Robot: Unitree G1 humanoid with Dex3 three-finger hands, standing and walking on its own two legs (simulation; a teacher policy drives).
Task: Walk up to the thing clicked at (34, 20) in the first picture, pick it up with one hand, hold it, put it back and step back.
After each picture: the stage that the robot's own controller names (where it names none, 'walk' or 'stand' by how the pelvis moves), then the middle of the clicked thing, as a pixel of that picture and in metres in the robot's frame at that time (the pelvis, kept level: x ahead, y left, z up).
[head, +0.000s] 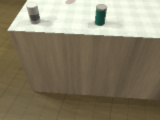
stand; (33, 13) +0.92 +0.31 -0.03
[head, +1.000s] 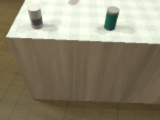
walk; (35, 17) +0.80 +0.25 -0.01
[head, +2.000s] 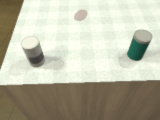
stand; (33, 52) +0.49 +0.20 +0.01
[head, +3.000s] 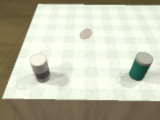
stand; (40, 68) +0.46 +0.20 -0.03
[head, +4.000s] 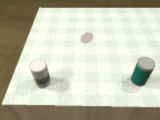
stand; (40, 73) +0.44 +0.19 -0.03
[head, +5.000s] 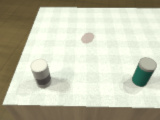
stand; (41, 74) +0.44 +0.18 -0.03
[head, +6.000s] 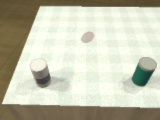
stand; (41, 73) +0.44 +0.19 -0.03
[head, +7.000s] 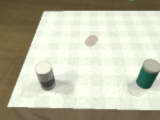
rise first; (45, 76) +0.43 +0.18 -0.03
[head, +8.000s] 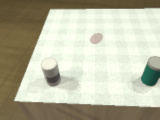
go down; (51, 72) +0.45 +0.17 -0.03
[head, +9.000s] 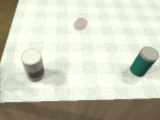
go down; (33, 66) +0.44 +0.16 +0.00
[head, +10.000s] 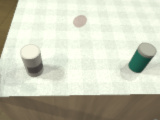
approach; (32, 61) +0.46 +0.16 +0.00
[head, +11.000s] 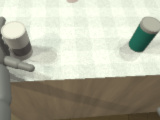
close; (18, 42) +0.47 +0.17 +0.05
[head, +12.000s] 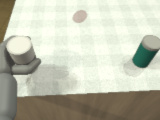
lift; (24, 56) +0.42 +0.17 +0.09
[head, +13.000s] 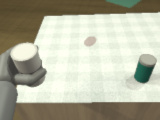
lift; (29, 66) +0.33 +0.16 +0.18
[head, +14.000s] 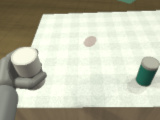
hold; (30, 69) +0.33 +0.16 +0.16
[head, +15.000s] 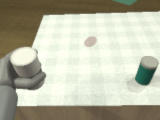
hold; (29, 69) +0.33 +0.16 +0.16
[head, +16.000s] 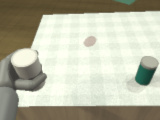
crouch; (30, 71) +0.33 +0.16 +0.15
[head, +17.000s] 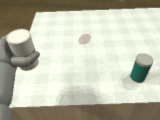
crouch; (24, 50) +0.41 +0.18 +0.16
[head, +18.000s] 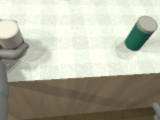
lower; (12, 40) +0.48 +0.18 +0.04
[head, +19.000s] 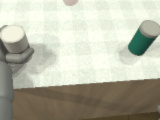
lower; (18, 45) +0.47 +0.17 +0.04
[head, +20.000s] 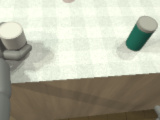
lower; (15, 42) +0.48 +0.17 +0.05
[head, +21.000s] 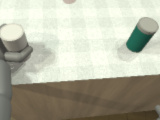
lower; (16, 44) +0.47 +0.17 +0.05
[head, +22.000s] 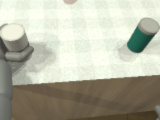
rest; (17, 44) +0.47 +0.17 +0.05
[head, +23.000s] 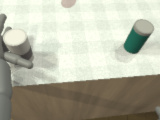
withdraw; (20, 48) +0.47 +0.16 +0.04
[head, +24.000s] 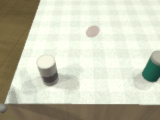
sink last; (48, 70) +0.43 +0.15 +0.00
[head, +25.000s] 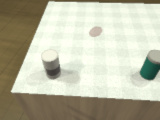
stand; (51, 64) +0.47 +0.16 -0.01
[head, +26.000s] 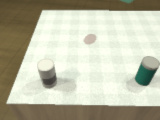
stand; (47, 73) +0.45 +0.15 -0.02
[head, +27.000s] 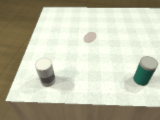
stand; (45, 72) +0.45 +0.17 -0.03
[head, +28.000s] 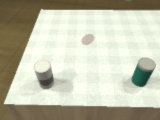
stand; (44, 74) +0.44 +0.17 -0.03
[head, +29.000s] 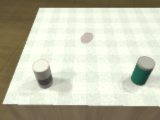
stand; (43, 74) +0.44 +0.18 -0.03
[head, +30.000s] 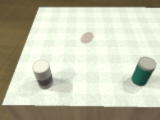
stand; (43, 74) +0.43 +0.18 -0.03
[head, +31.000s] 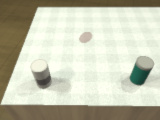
stand; (41, 74) +0.44 +0.18 -0.03
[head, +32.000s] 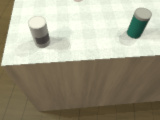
walk; (40, 32) +0.55 +0.18 +0.00
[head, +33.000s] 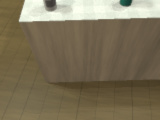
walk; out of the picture +0.82 +0.19 +0.00
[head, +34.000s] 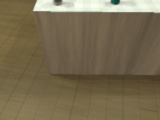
stand; out of the picture +1.09 +0.18 -0.01
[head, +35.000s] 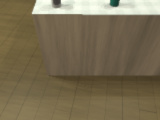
stand; out of the picture +1.07 +0.18 -0.03
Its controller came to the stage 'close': yes
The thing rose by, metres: 0.19
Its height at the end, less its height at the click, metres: +0.00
